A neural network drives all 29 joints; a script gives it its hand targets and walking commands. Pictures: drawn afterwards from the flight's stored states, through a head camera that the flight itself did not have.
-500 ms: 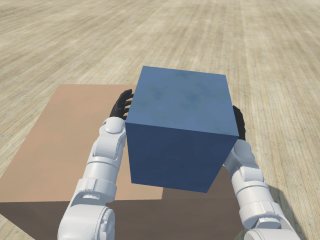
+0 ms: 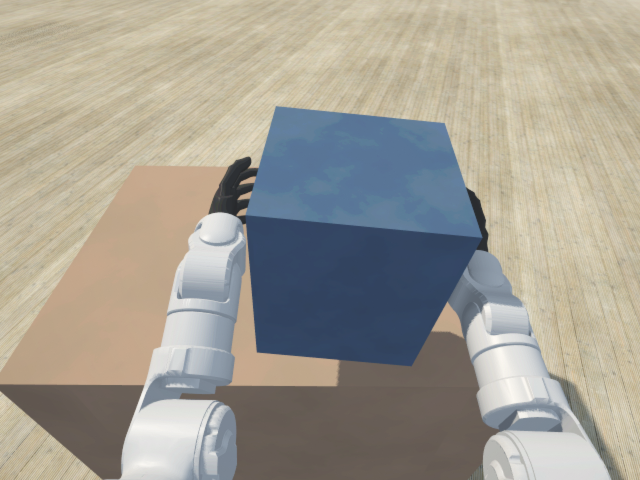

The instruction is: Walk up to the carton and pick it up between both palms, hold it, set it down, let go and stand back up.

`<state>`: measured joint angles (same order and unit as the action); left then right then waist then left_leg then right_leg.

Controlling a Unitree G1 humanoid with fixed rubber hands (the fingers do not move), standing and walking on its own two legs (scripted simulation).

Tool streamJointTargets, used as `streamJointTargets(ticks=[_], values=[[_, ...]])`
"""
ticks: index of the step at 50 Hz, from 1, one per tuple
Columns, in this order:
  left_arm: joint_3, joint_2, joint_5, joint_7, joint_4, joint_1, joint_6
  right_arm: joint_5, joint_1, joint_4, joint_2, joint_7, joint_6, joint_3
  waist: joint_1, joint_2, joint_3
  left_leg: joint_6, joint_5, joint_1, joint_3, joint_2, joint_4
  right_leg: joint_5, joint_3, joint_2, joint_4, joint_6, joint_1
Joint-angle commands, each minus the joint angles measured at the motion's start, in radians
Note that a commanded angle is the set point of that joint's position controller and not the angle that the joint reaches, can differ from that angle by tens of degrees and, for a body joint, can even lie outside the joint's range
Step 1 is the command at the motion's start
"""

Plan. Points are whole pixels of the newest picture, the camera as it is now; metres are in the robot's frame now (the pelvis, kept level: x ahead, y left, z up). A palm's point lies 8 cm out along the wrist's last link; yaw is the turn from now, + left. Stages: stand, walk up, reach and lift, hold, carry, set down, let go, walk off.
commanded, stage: reach and lift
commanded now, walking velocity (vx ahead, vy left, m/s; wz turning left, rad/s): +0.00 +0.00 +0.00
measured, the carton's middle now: (346, 242) +0.38 -0.03 +0.14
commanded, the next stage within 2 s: hold in 1.02 s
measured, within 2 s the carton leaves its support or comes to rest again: neither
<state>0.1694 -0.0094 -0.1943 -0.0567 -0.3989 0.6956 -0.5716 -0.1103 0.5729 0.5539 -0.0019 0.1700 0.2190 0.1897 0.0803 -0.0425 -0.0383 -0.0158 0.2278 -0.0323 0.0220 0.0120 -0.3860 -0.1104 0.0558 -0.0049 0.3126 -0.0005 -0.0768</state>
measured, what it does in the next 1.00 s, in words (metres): stands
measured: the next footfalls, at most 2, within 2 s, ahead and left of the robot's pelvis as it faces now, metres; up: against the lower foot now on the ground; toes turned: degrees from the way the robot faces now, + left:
none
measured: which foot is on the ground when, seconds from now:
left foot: down 0.00-1.00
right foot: down 0.00-1.00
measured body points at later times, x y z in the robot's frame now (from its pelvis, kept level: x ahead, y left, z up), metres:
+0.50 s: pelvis -0.01 -0.02 +0.00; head -0.06 +0.00 +0.45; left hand +0.39 +0.14 +0.21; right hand +0.39 -0.16 +0.19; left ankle +0.00 +0.11 -0.75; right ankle +0.05 -0.12 -0.75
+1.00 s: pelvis +0.00 -0.01 +0.00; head -0.05 +0.00 +0.45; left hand +0.40 +0.14 +0.23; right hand +0.40 -0.16 +0.21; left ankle +0.00 +0.11 -0.75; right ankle +0.05 -0.12 -0.75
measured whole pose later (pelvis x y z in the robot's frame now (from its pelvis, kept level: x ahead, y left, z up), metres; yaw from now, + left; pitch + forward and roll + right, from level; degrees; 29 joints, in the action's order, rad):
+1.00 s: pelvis +0.00 -0.01 +0.00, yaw +2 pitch -3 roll -1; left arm 0.24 -0.07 -0.15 -0.06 -0.40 0.83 -0.78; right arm -0.25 0.81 0.60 -0.10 0.24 0.49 0.09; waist 0.07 0.00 0.07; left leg 0.01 0.22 -0.12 0.06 0.00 -0.40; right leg -0.10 0.07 0.02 0.29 -0.02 -0.14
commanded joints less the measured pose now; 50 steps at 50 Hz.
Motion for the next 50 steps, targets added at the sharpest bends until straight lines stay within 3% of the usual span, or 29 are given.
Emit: streamJointTargets(ticks=[1, 3, 5, 6, 8, 9, 10, 12, 13, 14, 17, 18, 21, 22, 23, 28, 32, 34, 36, 39, 40, 41, 43, 44, 45, 47, 49, 50], values=[[-0.389, 0.613, 0.117, 0.168, 0.179, 0.775, 0.073, -0.063, 1.091, -0.35, 0.537, -0.143, -0.067, -0.457, -0.022, 0.042, 0.531, 0.04, -0.338, -0.003, 0.006, 0.023, 0.063, 0.217, -0.001, 0.048, 0.019, 0.026, 0.306], [-0.384, 0.609, 0.112, 0.168, 0.2, 0.791, 0.056, -0.089, 1.132, -0.377, 0.546, -0.144, -0.059, -0.486, -0.039, 0.043, 0.56, 0.028, -0.306, -0.016, -0.007, 0.022, 0.069, 0.199, -0.008, 0.05, 0.015, 0.027, 0.326], [-0.4, 0.612, 0.132, 0.16, 0.239, 0.853, 0.063, -0.102, 1.13, -0.361, 0.577, -0.145, -0.043, -0.506, -0.03, 0.046, 0.593, 0.035, -0.333, -0.008, -0.004, 0.026, 0.059, 0.222, 0.0, 0.052, 0.024, 0.031, 0.337], [-0.418, 0.627, 0.153, 0.155, 0.265, 0.852, 0.064, -0.102, 1.1, -0.35, 0.573, -0.14, -0.035, -0.493, -0.01, 0.066, 0.602, 0.047, -0.354, -0.009, 0.005, 0.031, 0.052, 0.261, -0.007, 0.049, 0.027, 0.025, 0.344], [-0.394, 0.616, 0.145, 0.159, 0.2, 0.835, 0.048, -0.112, 1.137, -0.349, 0.567, -0.134, -0.022, -0.493, -0.023, 0.047, 0.555, 0.041, -0.33, -0.02, 0.002, 0.032, 0.054, 0.237, -0.005, 0.047, 0.016, 0.029, 0.321], [-0.388, 0.602, 0.14, 0.161, 0.22, 0.852, 0.037, -0.111, 1.119, -0.321, 0.561, -0.131, -0.011, -0.47, 0.0, 0.061, 0.553, 0.04, -0.302, -0.036, 0.002, 0.03, 0.065, 0.219, -0.011, 0.043, 0.009, 0.027, 0.331], [-0.37, 0.607, 0.14, 0.165, 0.191, 0.848, 0.03, -0.114, 1.158, -0.321, 0.556, -0.132, -0.008, -0.463, -0.005, 0.037, 0.549, 0.035, -0.285, -0.04, 0.005, 0.032, 0.068, 0.194, -0.007, 0.048, 0.006, 0.027, 0.319], [-0.331, 0.582, 0.126, 0.168, 0.16, 0.895, 0.022, -0.108, 1.174, -0.267, 0.575, -0.131, 0.012, -0.453, -0.016, 0.043, 0.523, 0.022, -0.205, -0.086, 0.0, 0.033, 0.089, 0.123, -0.01, 0.032, -0.002, 0.032, 0.33], [-0.343, 0.585, 0.126, 0.172, 0.134, 0.873, 0.013, -0.101, 1.193, -0.293, 0.578, -0.128, 0.011, -0.442, -0.005, 0.036, 0.515, 0.023, -0.185, -0.117, -0.002, 0.039, 0.086, 0.122, -0.007, 0.03, 0.0, 0.032, 0.332], [-0.358, 0.584, 0.139, 0.169, 0.194, 0.934, 0.013, -0.115, 1.208, -0.285, 0.579, -0.129, 0.017, -0.444, -0.002, 0.063, 0.57, 0.029, -0.217, -0.088, 0.003, 0.036, 0.076, 0.146, -0.005, 0.035, 0.007, 0.031, 0.334], [-0.389, 0.612, 0.187, 0.156, 0.203, 0.967, 0.019, -0.133, 1.26, -0.32, 0.582, -0.127, 0.025, -0.443, 0.008, 0.059, 0.622, 0.04, -0.262, -0.078, 0.012, 0.033, 0.062, 0.18, -0.005, 0.048, 0.011, 0.027, 0.324], [-0.381, 0.604, 0.17, 0.15, 0.205, 0.984, 0.009, -0.139, 1.272, -0.302, 0.584, -0.126, 0.038, -0.448, -0.002, 0.09, 0.627, 0.039, -0.257, -0.083, 0.013, 0.033, 0.062, 0.165, -0.007, 0.041, 0.013, 0.033, 0.318], [-0.371, 0.599, 0.184, 0.149, 0.195, 1.011, -0.002, -0.145, 1.287, -0.281, 0.593, -0.124, 0.058, -0.435, 0.008, 0.084, 0.605, 0.031, -0.199, -0.113, 0.007, 0.036, 0.071, 0.11, -0.01, 0.04, 0.007, 0.037, 0.304], [-0.345, 0.586, 0.17, 0.145, 0.18, 1.013, -0.005, -0.148, 1.266, -0.223, 0.572, -0.127, 0.073, -0.419, 0.009, 0.075, 0.58, 0.035, -0.194, -0.111, 0.013, 0.028, 0.079, 0.103, -0.007, 0.045, 0.0, 0.032, 0.295], [-0.362, 0.592, 0.188, 0.145, 0.193, 1.031, -0.005, -0.156, 1.298, -0.251, 0.585, -0.126, 0.074, -0.423, 0.002, 0.076, 0.6, 0.033, -0.185, -0.12, 0.012, 0.029, 0.076, 0.095, -0.012, 0.04, -0.001, 0.033, 0.294], [-0.354, 0.598, 0.2, 0.152, 0.174, 1.006, -0.016, -0.173, 1.294, -0.267, 0.584, -0.113, 0.101, -0.417, 0.024, 0.068, 0.616, 0.04, -0.21, -0.144, 0.017, 0.038, 0.072, 0.178, -0.021, 0.035, 0.006, 0.039, 0.339], [-0.298, 0.551, 0.167, 0.162, 0.136, 1.02, -0.026, -0.177, 1.301, -0.209, 0.579, -0.11, 0.124, -0.417, 0.002, 0.061, 0.576, 0.033, -0.18, -0.157, 0.021, 0.036, 0.088, 0.127, -0.019, 0.037, -0.004, 0.045, 0.317], [-0.294, 0.553, 0.186, 0.162, 0.132, 1.028, -0.028, -0.189, 1.314, -0.246, 0.6, -0.105, 0.13, -0.43, -0.002, 0.05, 0.602, 0.024, -0.175, -0.175, 0.018, 0.043, 0.082, 0.154, -0.033, 0.029, 0.001, 0.046, 0.344], [-0.337, 0.596, 0.197, 0.153, 0.191, 1.046, -0.034, -0.215, 1.326, -0.274, 0.579, -0.108, 0.131, -0.43, 0.001, 0.095, 0.657, 0.044, -0.232, -0.146, 0.026, 0.035, 0.071, 0.182, -0.027, 0.047, 0.014, 0.035, 0.347], [-0.314, 0.557, 0.195, 0.15, 0.212, 1.053, -0.038, -0.241, 1.336, -0.334, 0.613, -0.099, 0.149, -0.47, -0.012, 0.056, 0.671, 0.029, -0.249, -0.149, 0.023, 0.044, 0.056, 0.231, -0.035, 0.048, 0.012, 0.045, 0.366], [-0.348, 0.582, 0.207, 0.139, 0.266, 1.077, -0.041, -0.254, 1.346, -0.341, 0.604, -0.105, 0.149, -0.472, -0.019, 0.099, 0.727, 0.042, -0.296, -0.118, 0.028, 0.032, 0.051, 0.232, -0.027, 0.056, 0.023, 0.041, 0.356], [-0.353, 0.591, 0.206, 0.136, 0.255, 1.032, -0.05, -0.27, 1.355, -0.388, 0.598, -0.101, 0.152, -0.491, -0.021, 0.088, 0.74, 0.046, -0.332, -0.112, 0.032, 0.037, 0.043, 0.279, -0.031, 0.057, 0.024, 0.039, 0.382], [-0.362, 0.581, 0.215, 0.13, 0.301, 1.066, -0.055, -0.273, 1.306, -0.371, 0.587, -0.096, 0.175, -0.488, -0.008, 0.098, 0.715, 0.054, -0.331, -0.109, 0.036, 0.04, 0.038, 0.304, -0.038, 0.051, 0.027, 0.041, 0.369], [-0.334, 0.57, 0.202, 0.13, 0.257, 1.046, -0.062, -0.274, 1.339, -0.371, 0.585, -0.095, 0.18, -0.489, -0.02, 0.063, 0.671, 0.041, -0.314, -0.117, 0.037, 0.038, 0.043, 0.283, -0.032, 0.06, 0.022, 0.043, 0.346], [-0.32, 0.554, 0.199, 0.141, 0.215, 1.014, -0.072, -0.27, 1.296, -0.347, 0.572, -0.086, 0.197, -0.476, -0.003, 0.051, 0.613, 0.041, -0.272, -0.137, 0.037, 0.038, 0.052, 0.281, -0.045, 0.048, 0.014, 0.047, 0.345], [-0.323, 0.562, 0.187, 0.146, 0.233, 0.99, -0.087, -0.274, 1.291, -0.357, 0.57, -0.083, 0.205, -0.479, -0.003, 0.049, 0.606, 0.041, -0.282, -0.138, 0.036, 0.034, 0.06, 0.269, -0.036, 0.058, 0.014, 0.043, 0.347], [-0.331, 0.551, 0.193, 0.142, 0.295, 1.026, -0.087, -0.296, 1.309, -0.397, 0.591, -0.085, 0.211, -0.514, -0.03, 0.05, 0.688, 0.037, -0.306, -0.119, 0.03, 0.035, 0.049, 0.281, -0.039, 0.063, 0.017, 0.041, 0.369], [-0.352, 0.562, 0.201, 0.14, 0.27, 1.011, -0.092, -0.293, 1.31, -0.395, 0.569, -0.083, 0.213, -0.495, -0.009, 0.059, 0.665, 0.051, -0.331, -0.112, 0.044, 0.029, 0.045, 0.31, -0.035, 0.063, 0.02, 0.038, 0.346]])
